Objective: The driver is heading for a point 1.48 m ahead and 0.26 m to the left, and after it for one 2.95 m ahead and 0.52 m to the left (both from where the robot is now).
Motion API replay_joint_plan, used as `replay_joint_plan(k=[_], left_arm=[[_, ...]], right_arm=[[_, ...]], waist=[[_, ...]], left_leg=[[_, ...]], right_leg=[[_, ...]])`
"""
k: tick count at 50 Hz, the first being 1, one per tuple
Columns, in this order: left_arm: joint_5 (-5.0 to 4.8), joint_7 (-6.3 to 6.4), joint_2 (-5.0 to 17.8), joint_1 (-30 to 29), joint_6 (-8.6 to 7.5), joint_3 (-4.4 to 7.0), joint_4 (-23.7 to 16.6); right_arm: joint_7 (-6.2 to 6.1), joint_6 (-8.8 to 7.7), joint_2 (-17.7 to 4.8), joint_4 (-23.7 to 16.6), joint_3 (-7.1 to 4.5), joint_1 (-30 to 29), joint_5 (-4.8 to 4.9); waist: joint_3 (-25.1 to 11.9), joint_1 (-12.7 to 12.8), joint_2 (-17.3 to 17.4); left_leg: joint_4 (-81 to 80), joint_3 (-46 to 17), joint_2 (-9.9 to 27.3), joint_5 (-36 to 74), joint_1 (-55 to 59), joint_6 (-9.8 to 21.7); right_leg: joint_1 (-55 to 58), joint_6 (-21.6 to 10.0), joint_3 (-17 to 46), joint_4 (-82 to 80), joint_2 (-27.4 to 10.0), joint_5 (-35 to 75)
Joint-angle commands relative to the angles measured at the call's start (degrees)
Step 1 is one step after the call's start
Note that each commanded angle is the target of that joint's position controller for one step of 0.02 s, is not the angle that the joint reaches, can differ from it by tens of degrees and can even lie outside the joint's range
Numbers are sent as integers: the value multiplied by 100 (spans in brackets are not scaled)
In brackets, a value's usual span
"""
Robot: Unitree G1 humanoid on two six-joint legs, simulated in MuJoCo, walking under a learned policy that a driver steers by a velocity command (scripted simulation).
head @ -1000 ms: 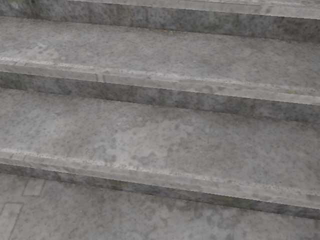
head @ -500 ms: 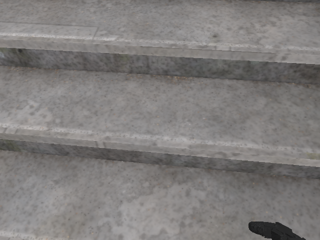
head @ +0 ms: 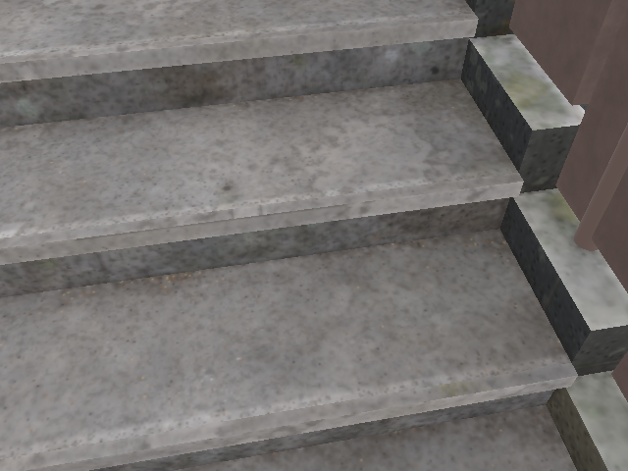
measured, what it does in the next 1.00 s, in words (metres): climbs, turning left: left foot 0.16 m higher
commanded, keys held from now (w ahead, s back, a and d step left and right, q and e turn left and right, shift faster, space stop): no key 0.08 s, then q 0.70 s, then no key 0.10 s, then e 0.12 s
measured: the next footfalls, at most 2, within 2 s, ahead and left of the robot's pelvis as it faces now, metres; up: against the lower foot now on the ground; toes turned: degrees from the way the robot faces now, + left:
left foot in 0.58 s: +0.22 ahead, +0.20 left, +0.16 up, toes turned +16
right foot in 1.36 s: +0.28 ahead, +0.03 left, +0.16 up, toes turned +6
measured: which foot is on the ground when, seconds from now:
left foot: down 0.00-0.00, up 0.02-0.56, down 0.58-1.00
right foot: down 0.00-0.60, up 0.62-1.00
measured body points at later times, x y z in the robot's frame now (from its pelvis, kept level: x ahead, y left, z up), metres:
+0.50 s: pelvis +0.05 +0.02 +0.03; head +0.11 +0.01 +0.47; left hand +0.05 +0.29 -0.10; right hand +0.31 -0.16 -0.05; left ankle +0.11 +0.17 -0.46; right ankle +0.02 -0.11 -0.72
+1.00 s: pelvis +0.14 +0.13 +0.15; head +0.16 +0.16 +0.60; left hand +0.21 +0.38 +0.02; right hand +0.36 -0.04 +0.06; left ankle +0.18 +0.19 -0.57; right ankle +0.26 +0.00 -0.46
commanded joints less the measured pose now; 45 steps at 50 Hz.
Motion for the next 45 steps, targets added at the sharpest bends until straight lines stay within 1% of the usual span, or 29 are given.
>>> replay_joint_plan(k=[1, 2, 3, 5, 6, 8, 10, 12, 13, 17, 20, 22, 23, 24, 25, 26, 27, 28, 29, 30, 31, 32, 33, 34, 36, 37, 41, 43, 45], left_arm=[[209, -155, 1190, 1507, -258, 254, 32], [-49, -76, 1425, 1875, -309, 271, -32], [-53, -15, 1109, 1448, -344, 124, -60], [-148, 72, 618, 583, -377, -106, 13], [-201, 45, 446, 451, -422, -194, 65], [-92, 61, 537, 809, -539, -198, 283], [-106, 68, 603, 1127, -660, -163, 479], [-121, 145, 668, 1098, -661, -124, 441], [-48, 152, 740, 1144, -625, -60, 435], [-67, 225, 903, 1486, -664, -15, 486], [-27, 301, 886, 1543, -636, -37, 641], [-3, 206, 971, 1256, -586, 11, 674], [-25, 206, 1007, 1194, -564, 19, 697], [-77, 247, 984, 1176, -547, -3, 724], [-145, 270, 1219, 962, -500, 23, 620], [-152, 272, 1302, 882, -475, 78, 502], [-184, 281, 1389, 895, -446, 92, 494], [-242, 191, 1474, 949, -427, 69, 612], [-318, 128, 1625, 983, -416, 99, 678], [-331, -52, 1780, 1010, -471, 105, 718], [-338, -183, 1825, 462, -452, 148, 269], [-187, -381, 1169, -41, -456, 7, -498], [91, -420, 476, 105, -401, -123, -536], [97, -310, 176, 147, -305, -238, -646], [155, -9, 130, 301, -230, -300, -654], [150, 61, 192, 528, -179, -302, -510], [45, 199, 5, 518, 2, -425, -536], [7, 243, 91, 50, 49, -408, -678], [-95, 264, 322, -169, 174, -349, -667]], right_arm=[[-21, 153, -135, -819, -126, 372, 71], [6, 159, 17, -816, -19, 119, 23], [19, 159, 183, -885, 56, -271, 54], [77, 157, 64, -949, 13, -796, -90], [94, 243, -90, -829, -34, -569, -107], [67, 319, -151, -731, -108, -244, -95], [-13, 400, -105, -803, -116, -264, -148], [-65, 569, -147, -1080, -135, -621, -235], [-100, 592, -36, -1272, -67, -1079, -248], [-164, 579, 86, -1792, 10, -1923, -432], [-147, 680, 315, -2093, 80, -2169, -390], [-71, 700, 288, -2266, 133, -2292, -393], [-38, 748, 279, -2312, 125, -2248, -341], [-13, 776, 396, -2390, 181, -2294, -378], [70, 830, 522, -2351, 303, -2050, -283], [118, 846, 443, -2315, 290, -2132, -147], [104, 892, 412, -2188, 240, -1937, -127], [78, 937, 279, -1981, 175, -1376, -111], [59, 891, 175, -1864, 143, -1020, -117], [90, 782, -109, -1639, 83, -230, -188], [65, 726, -638, -1593, -128, 256, -181], [-4, 775, -1481, -1814, -383, -93, -212], [-81, 809, -1565, -1996, -420, -1082, -128], [-120, 794, -1291, -1970, -306, -1523, -267], [-57, 639, -517, -1563, -99, -1658, -314], [-7, 553, -295, -1390, -35, -1596, -296], [43, 310, -393, -976, 6, -1020, -254], [-71, 310, -456, -1013, 5, -813, -194], [-151, 404, -650, -1117, -17, -611, -229]], waist=[[-633, -2, -945], [-1634, 558, -893], [-1693, 555, -901], [-389, 125, -813], [-210, -84, -624], [-221, -104, -484], [-189, -74, -543], [-101, -37, -614], [-138, 154, -646], [273, 332, -388], [307, 234, -493], [171, 136, -586], [122, 49, -700], [46, -44, -762], [-114, -191, -885], [-73, -91, -816], [-204, -82, -890], [-452, -134, -982], [-783, -240, -933], [-1440, -640, -924], [-1577, -1079, -49], [-1980, -963, 2462], [-2242, -347, 1831], [-1744, -29, 1438], [-84, 356, 638], [167, 433, 543], [76, 396, 475], [-19, 124, 378], [-104, -182, 514]], left_leg=[[3904, -681, -942, -1416, -2977, 38], [5371, -1521, -1096, -927, -3157, -135], [5857, -1768, -1100, -399, -3065, -96], [6287, -1994, -1179, 67, -3385, 140], [6218, -2119, -1248, 154, -3184, 204], [6795, -2339, -1710, 72, -3279, 338], [7246, -2549, -2003, -144, -3910, 469], [7518, -2636, -2095, -401, -4631, 539], [8172, -2541, -2121, -763, -5336, 612], [8659, -2632, -1825, -1157, -6805, 579], [8634, -2668, -1557, -1031, -6954, 523], [7591, -2201, -1340, -822, -6525, 441], [7374, -2107, -1247, -773, -6431, 404], [6999, -2120, -1107, -691, -6417, 421], [5496, -1786, -784, -1106, -5780, 576], [4279, -1507, -829, -1341, -4720, 697], [3755, -1212, -965, -1583, -3986, 763], [3904, -626, -1304, -2043, -3132, 987], [3360, -676, -1494, -1576, -2652, 1166], [2659, -1173, -1851, -503, -1511, 1396], [1228, -3273, -1401, -1290, -890, 1680], [-1260, -6711, -484, -2304, -350, 2163], [-1698, -7179, -264, -3241, -743, 2103], [-1639, -6713, -204, -3258, -1517, 1811], [-676, -5108, -729, -2433, -2647, 1332], [-428, -4402, -960, -1879, -2961, 1244], [-315, -3543, -1197, -376, -2549, 1250], [-745, -3971, -987, -327, -1993, 1281], [-1283, -4151, -804, 5, -1163, 1295]], right_leg=[[3491, -546, 1931, -200, -1470, 8946], [3230, -1202, 2417, -762, -2012, 9897], [2437, -1675, 2629, -1409, -2045, 7018], [1392, -1513, 1955, -1612, -1467, 4780], [1013, -1295, 1606, -1671, -1317, 4290], [1074, -1057, 1193, -1843, -1350, 4152], [1471, -1069, 1063, -1898, -1519, 3763], [1797, -1084, 995, -1979, -1638, 2991], [2117, -1211, 1154, -2051, -1846, 2245], [2448, -1186, 1023, -2453, -2013, 1068], [2185, -1039, 597, -2673, -1915, 1023], [1958, -1022, 245, -2933, -1556, 589], [1979, -1047, 247, -2970, -1539, 524], [2087, -1024, 245, -3062, -1533, 211], [2244, -974, -78, -3238, -1402, 834], [1837, -1008, -275, -3496, -1362, 1173], [1827, -961, -339, -3429, -1489, 1687], [1881, -1002, -682, -3028, -1583, 4029], [2266, -861, -822, -2223, -1572, 6151], [2235, -588, -956, -845, -1362, 7753], [702, -63, -973, 1007, -700, 5313], [-1214, 216, -183, 3333, 407, -1025], [-1645, 153, 1281, 5545, 436, -978], [-1872, 112, 1369, 6233, 305, -543], [-2361, 77, 995, 6167, 110, -9], [-2321, 45, 918, 6186, 88, 102], [-2512, 149, 952, 5579, 8, 110], [-2749, 347, 1027, 5067, -61, 103], [-2881, 601, 784, 4470, 43, -312]])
